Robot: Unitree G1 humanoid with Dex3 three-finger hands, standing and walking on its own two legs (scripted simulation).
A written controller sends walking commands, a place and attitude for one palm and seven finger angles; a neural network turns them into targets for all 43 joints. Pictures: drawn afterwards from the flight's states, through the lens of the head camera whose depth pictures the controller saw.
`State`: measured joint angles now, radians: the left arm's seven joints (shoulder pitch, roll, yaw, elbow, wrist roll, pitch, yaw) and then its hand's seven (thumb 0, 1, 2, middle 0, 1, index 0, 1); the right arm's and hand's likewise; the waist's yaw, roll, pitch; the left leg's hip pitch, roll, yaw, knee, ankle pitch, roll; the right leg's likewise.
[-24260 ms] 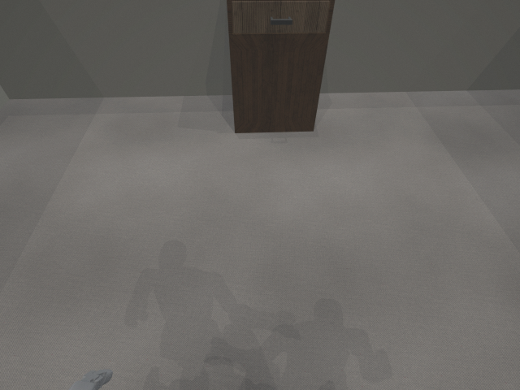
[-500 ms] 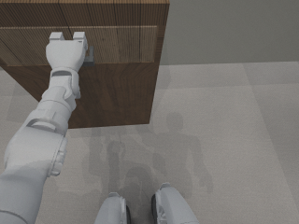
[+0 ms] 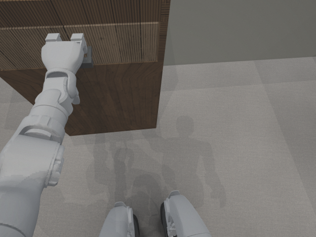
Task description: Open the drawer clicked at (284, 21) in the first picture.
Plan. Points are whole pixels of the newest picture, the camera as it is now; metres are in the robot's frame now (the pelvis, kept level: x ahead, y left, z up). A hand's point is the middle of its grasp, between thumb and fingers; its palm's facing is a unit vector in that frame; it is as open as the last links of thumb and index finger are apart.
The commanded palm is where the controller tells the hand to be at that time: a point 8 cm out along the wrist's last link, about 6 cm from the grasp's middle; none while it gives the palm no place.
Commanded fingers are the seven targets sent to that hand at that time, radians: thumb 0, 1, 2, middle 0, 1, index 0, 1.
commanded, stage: lift the fingers back up to retry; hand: left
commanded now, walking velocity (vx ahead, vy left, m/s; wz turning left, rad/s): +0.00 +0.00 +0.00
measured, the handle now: (72, 57) +0.59 +0.16 +0.02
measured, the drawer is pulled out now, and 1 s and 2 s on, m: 0.00 0.00 0.00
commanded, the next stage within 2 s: re-aim the fingers above the handle in 0.68 s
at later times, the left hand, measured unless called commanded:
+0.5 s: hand (61, 56) +0.55 +0.17 +0.07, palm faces -0.01 -0.03 -1.00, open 13.7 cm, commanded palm +0.53 +0.17 +0.13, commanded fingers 0.00 -0.50 0.30 -0.30 -1.20 -0.30 -1.20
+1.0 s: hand (65, 54) +0.55 +0.16 +0.07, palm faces +0.04 -0.01 -1.00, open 13.8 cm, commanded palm +0.53 +0.17 +0.13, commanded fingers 0.00 -0.50 0.30 -0.30 -1.20 -0.30 -1.20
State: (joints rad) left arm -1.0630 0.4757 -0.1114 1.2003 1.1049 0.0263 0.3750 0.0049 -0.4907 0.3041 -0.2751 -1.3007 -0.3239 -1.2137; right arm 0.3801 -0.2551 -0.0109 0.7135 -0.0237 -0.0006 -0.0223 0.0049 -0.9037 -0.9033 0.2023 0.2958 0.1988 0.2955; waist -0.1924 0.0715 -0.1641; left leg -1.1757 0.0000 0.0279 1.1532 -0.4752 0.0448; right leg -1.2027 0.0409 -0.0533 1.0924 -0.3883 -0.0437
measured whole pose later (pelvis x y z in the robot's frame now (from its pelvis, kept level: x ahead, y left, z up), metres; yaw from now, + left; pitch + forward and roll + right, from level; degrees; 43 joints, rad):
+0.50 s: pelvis +0.06 +0.00 +0.06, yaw +0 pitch +22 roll -1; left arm -0.81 0.37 -0.09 1.03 1.08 0.01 0.41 0.00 -0.49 0.30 -0.33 -1.21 -0.36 -1.20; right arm 0.35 -0.25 -0.06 0.73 -0.03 0.07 -0.01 0.00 -0.90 -0.90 0.20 0.30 0.20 0.30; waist -0.11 0.07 -0.16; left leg -0.78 0.00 0.02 0.84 -0.44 0.03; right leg -0.81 0.06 -0.04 0.79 -0.37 -0.05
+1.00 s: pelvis +0.05 +0.00 +0.06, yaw +0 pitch +22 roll -1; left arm -0.87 0.34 -0.10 1.09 1.13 0.02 0.48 0.00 -0.49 0.30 -0.33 -1.21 -0.32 -1.20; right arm 0.29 -0.24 -0.06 0.73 -0.03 0.09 0.00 0.00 -0.91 -0.90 0.20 0.30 0.20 0.30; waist -0.12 0.06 -0.15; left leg -0.79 -0.01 0.03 0.84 -0.43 0.04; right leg -0.83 0.05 -0.03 0.81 -0.36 -0.04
